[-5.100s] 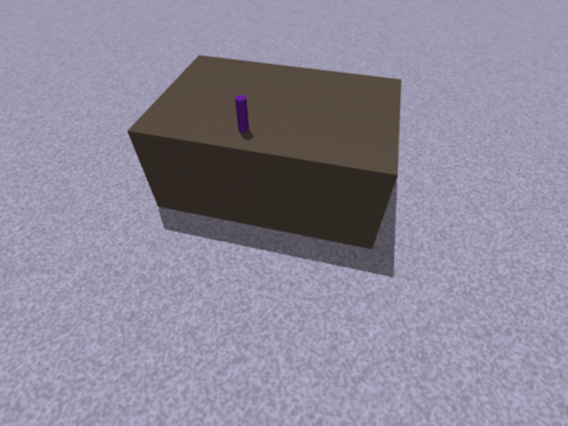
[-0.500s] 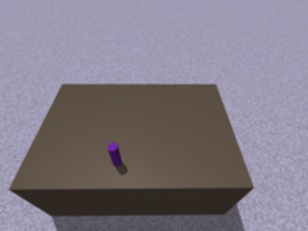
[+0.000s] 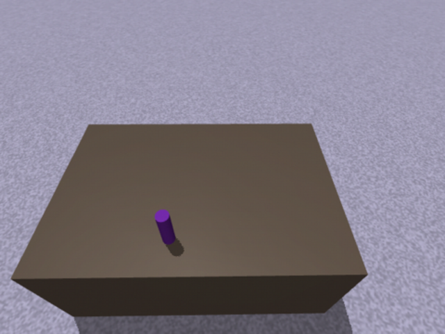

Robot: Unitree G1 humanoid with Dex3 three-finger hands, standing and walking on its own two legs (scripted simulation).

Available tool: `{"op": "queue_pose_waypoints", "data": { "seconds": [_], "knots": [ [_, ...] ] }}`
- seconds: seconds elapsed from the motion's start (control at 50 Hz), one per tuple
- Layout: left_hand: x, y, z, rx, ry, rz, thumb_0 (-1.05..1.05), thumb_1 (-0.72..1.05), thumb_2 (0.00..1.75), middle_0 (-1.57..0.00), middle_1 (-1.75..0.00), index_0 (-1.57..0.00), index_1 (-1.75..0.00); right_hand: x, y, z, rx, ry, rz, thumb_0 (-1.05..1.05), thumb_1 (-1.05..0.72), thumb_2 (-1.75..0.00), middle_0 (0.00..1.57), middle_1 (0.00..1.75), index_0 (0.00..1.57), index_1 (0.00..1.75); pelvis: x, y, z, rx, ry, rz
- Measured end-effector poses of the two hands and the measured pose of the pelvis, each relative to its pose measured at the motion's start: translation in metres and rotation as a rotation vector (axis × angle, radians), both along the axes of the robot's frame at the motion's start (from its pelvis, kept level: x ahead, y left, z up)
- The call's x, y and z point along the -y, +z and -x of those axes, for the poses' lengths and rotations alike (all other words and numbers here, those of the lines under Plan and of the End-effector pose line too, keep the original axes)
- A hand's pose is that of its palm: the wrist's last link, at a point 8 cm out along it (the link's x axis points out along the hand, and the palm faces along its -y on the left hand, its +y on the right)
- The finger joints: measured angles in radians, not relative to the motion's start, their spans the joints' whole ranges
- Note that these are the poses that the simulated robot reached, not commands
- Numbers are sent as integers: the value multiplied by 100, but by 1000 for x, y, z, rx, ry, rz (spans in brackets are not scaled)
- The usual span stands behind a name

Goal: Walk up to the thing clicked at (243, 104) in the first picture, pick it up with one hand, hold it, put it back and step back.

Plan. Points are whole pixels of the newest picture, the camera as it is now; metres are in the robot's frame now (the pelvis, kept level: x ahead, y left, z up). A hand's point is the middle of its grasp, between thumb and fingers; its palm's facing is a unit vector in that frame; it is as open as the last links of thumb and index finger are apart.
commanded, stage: stand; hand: left
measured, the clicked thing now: (165, 227) +0.46 +0.19 -0.26
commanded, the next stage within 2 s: go down in 1.56 s
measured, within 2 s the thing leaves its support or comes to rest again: neither
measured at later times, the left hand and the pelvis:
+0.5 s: hand out of the picture +0.07 +0.26 -0.16, palm faces -0.03 -0.94 -0.34, open 7.4 cm; pelvis +0.00 +0.00 +0.00, yaw +0 degrees
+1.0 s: hand out of the picture +0.07 +0.26 -0.16, palm faces -0.03 -0.94 -0.35, open 7.4 cm; pelvis +0.00 +0.00 +0.00, yaw +0 degrees
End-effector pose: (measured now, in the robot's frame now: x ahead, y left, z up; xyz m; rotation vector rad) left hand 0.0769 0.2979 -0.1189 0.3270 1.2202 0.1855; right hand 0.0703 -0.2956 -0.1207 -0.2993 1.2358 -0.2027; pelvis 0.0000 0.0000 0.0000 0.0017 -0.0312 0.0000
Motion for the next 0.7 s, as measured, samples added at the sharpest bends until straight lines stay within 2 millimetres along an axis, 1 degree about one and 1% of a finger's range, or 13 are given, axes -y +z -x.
{"op": "queue_pose_waypoints", "data": {
  "seconds": [0.44,0.7],
  "knots": [
    [-2,0,10,-14,8,-2,1,90,90,-20,-30,-21,-30,0,0,2,3,5,2,0,-90,-90,20,30,20,30,0,0,1,4,1,0],
    [-1,-1,13,-21,9,-1,1,90,90,-20,-30,-21,-30,0,-1,4,-5,8,2,0,-90,-90,20,30,20,30,-1,0,1,2,1,-1]
  ]
}}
